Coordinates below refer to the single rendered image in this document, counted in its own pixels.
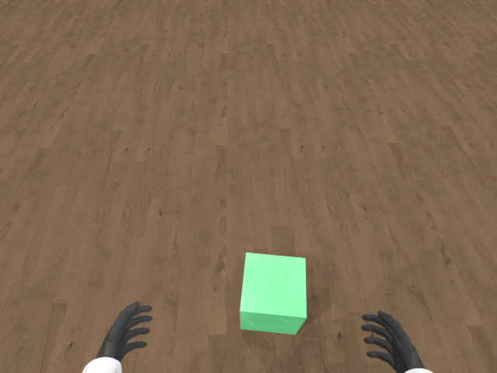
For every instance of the robot right hand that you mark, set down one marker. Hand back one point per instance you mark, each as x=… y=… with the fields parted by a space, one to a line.
x=402 y=355

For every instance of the carton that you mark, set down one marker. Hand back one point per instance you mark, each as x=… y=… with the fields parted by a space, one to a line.
x=273 y=293

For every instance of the robot left forearm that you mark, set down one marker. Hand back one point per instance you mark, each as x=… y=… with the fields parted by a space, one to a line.
x=103 y=365

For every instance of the robot left hand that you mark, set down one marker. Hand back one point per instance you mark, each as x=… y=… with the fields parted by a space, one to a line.
x=115 y=343

